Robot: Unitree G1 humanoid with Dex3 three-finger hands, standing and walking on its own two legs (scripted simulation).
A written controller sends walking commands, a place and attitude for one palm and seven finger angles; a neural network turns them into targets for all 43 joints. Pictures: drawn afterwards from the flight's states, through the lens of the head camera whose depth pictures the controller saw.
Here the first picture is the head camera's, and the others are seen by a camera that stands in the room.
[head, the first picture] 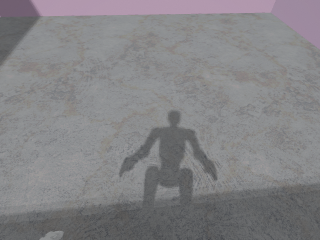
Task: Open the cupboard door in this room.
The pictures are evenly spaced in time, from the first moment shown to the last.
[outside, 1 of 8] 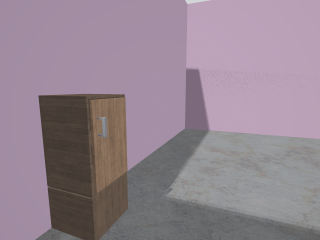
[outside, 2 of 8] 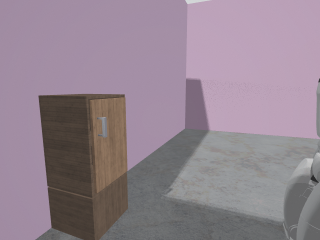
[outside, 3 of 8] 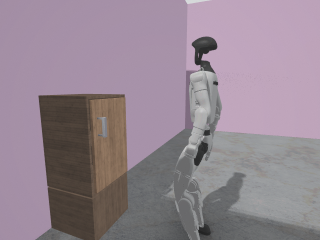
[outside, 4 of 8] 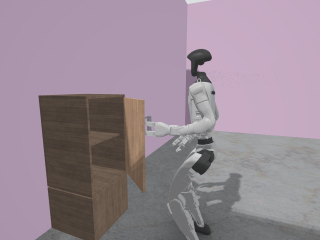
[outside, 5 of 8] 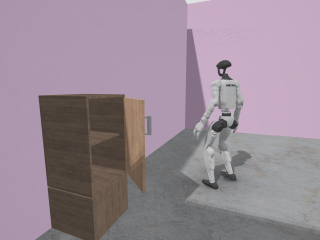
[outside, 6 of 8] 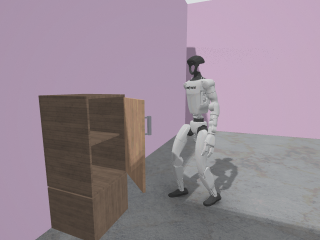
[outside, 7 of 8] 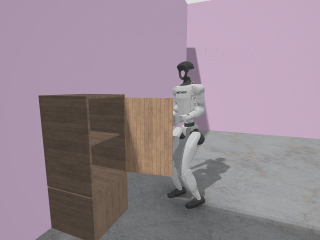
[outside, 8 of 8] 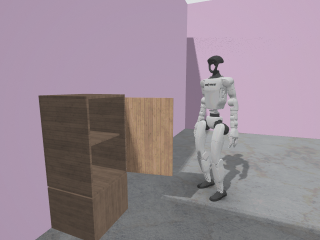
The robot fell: no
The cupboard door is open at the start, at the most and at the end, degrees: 0 100 100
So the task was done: yes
